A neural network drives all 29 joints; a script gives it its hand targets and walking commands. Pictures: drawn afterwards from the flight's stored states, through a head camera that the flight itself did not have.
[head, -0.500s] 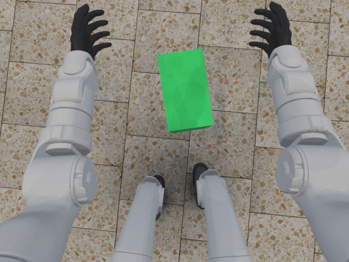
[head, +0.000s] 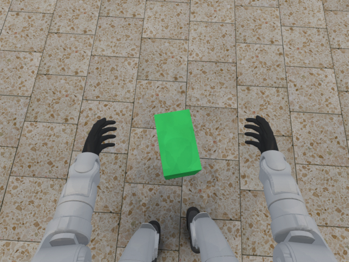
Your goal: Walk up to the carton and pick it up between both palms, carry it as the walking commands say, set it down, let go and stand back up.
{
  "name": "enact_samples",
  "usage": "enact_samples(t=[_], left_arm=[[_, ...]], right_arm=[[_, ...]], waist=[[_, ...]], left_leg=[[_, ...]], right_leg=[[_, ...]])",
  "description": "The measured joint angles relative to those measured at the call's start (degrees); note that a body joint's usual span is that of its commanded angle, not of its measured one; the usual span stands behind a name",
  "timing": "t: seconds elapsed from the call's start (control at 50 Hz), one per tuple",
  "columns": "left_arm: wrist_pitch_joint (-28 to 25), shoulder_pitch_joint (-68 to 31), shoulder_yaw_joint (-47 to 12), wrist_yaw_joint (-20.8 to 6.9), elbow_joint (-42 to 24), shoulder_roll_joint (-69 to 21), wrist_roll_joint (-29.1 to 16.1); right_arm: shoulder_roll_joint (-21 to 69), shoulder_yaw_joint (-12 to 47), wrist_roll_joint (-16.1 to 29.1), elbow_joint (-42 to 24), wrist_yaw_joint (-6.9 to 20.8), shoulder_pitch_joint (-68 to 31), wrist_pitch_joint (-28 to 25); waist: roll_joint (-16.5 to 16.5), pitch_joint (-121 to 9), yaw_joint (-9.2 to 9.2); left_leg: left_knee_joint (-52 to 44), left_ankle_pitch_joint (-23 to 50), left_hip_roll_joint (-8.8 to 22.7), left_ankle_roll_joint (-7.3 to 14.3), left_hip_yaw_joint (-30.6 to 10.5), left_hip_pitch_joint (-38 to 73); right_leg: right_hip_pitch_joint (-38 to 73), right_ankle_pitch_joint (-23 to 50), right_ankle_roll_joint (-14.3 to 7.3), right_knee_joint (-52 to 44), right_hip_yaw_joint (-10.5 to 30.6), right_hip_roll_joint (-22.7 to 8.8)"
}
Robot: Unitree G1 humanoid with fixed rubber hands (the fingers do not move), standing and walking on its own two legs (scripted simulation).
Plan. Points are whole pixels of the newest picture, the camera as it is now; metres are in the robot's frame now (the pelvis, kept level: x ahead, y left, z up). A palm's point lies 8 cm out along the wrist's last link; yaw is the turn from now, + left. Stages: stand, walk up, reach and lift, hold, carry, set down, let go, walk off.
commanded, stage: let go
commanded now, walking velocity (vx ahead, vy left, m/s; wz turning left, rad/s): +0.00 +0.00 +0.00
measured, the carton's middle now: (176, 147) +0.45 -0.01 -0.59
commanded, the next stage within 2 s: stand in 0.86 s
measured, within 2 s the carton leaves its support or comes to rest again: neither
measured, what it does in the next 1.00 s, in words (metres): stands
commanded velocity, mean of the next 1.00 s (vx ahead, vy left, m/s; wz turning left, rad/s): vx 0.00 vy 0.00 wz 0.00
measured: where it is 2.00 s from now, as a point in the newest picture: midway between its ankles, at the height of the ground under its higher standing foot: (173, 244)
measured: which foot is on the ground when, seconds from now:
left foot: down 0.00-1.00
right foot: down 0.00-1.00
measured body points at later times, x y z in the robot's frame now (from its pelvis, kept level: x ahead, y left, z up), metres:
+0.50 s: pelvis +0.01 +0.01 +0.04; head +0.02 +0.01 +0.49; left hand +0.21 +0.23 -0.03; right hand +0.18 -0.23 -0.04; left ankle -0.02 +0.12 -0.69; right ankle +0.03 -0.10 -0.69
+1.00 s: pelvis +0.01 +0.01 +0.04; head +0.03 +0.02 +0.49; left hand +0.19 +0.25 -0.04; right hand +0.18 -0.25 -0.03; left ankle -0.02 +0.12 -0.69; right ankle +0.03 -0.10 -0.69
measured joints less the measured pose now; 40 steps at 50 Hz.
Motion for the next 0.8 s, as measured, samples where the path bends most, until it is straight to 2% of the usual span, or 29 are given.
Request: enact_samples(t=[0.1,0.16,0.26,0.36,0.44,0.56,0.8], left_arm=[[-1.5,7.5,0.0,0.0,0.1,-0.2,0.0],[-2.0,13.5,-0.7,-0.1,0.0,-0.2,0.0],[-2.9,25.2,-2.9,-0.6,-4.1,-0.2,-1.1],[-3.3,31.9,-4.4,-1.0,-8.1,-0.2,-1.2],[-2.1,34.3,-4.5,-1.3,-8.7,-0.2,-1.2],[1.4,34.8,-4.5,-2.0,-8.7,-0.2,-1.2],[4.5,34.8,-4.5,-2.8,-11.5,-0.2,-1.2]], right_arm=[[0.0,1.0,0.3,0.0,2.2,7.4,-1.8],[0.0,1.9,0.3,0.0,2.8,12.1,-2.7],[0.0,2.3,1.4,-0.2,3.0,22.1,-3.8],[0.0,3.0,2.8,-3.6,4.0,31.1,-4.1],[-0.3,4.2,3.6,-5.7,5.1,35.2,-3.0],[-0.9,4.8,3.8,-6.3,6.6,35.9,0.6],[-1.5,4.8,3.8,-8.1,7.1,35.9,2.7]], waist=[[0.3,-0.5,1.94],[0.8,0.5,2.42],[1.0,1.8,1.73],[1.0,3.3,0.94],[1.0,4.0,0.76],[1.0,7.5,1.05],[1.0,12.0,1.10]], left_leg=[[-3.4,0.4,0.2,0.3,-0.2,8.7],[-5.5,0.9,0.4,0.3,-0.3,13.9],[-9.1,1.3,0.7,0.6,-0.5,23.4],[-12.9,1.9,0.9,0.9,-0.7,33.3],[-15.3,2.2,1.0,1.1,-0.8,40.0],[-16.5,2.5,1.1,1.3,-0.8,46.1],[-17.0,2.7,1.2,1.4,-0.9,49.0]], right_leg=[[8.7,0.3,0.0,-3.3,0.0,0.0],[14.0,0.7,0.0,-5.5,0.0,0.0],[23.4,0.9,0.0,-8.8,0.0,0.0],[33.0,1.0,0.0,-11.8,0.0,0.0],[39.4,1.0,0.0,-13.5,0.0,0.0],[45.1,1.0,0.0,-14.2,0.0,0.0],[47.9,0.9,0.0,-14.2,-0.1,0.0]])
